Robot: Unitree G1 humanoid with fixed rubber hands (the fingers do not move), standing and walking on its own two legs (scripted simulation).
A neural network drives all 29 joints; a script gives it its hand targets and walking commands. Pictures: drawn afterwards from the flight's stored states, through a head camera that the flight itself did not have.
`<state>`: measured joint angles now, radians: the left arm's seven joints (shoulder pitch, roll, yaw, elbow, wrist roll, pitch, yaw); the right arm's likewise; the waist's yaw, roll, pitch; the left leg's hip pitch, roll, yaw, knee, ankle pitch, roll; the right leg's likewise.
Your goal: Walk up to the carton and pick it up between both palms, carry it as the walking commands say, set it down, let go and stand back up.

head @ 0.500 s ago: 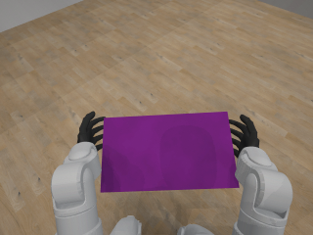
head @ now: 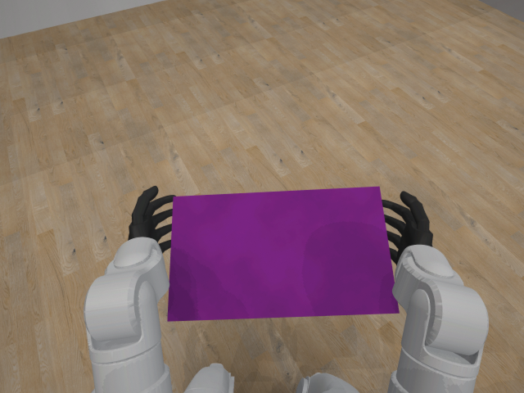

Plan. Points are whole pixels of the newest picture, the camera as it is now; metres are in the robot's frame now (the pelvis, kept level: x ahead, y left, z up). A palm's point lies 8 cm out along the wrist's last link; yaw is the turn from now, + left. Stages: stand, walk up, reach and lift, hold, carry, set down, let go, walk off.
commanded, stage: carry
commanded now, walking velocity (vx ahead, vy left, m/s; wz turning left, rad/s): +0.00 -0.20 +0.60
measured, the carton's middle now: (277, 258) +0.30 -0.02 +0.01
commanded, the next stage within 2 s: none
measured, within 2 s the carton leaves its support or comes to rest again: neither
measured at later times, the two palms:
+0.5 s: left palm (109, 322) +0.20 +0.18 +0.09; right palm (388, 253) +0.27 -0.15 +0.10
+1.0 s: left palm out of the picture +0.11 +0.19 +0.10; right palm (375, 272) +0.24 -0.13 +0.11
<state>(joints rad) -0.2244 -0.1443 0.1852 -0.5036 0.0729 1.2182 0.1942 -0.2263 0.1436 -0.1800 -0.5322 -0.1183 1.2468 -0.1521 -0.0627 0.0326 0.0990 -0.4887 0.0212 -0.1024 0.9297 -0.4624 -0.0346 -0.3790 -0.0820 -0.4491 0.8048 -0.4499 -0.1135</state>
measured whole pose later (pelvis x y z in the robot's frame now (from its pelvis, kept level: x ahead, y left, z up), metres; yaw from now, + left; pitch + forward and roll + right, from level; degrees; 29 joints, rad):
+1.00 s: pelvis -0.07 -0.08 +0.01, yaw +22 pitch +1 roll -2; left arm -0.19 -0.14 0.17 -0.50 0.07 1.23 0.19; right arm -0.18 0.14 -0.16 -0.52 -0.12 1.25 -0.14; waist 0.01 0.00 0.07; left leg -0.44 0.01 -0.12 0.81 -0.38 -0.03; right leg -0.38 -0.09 -0.32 0.81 -0.55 -0.07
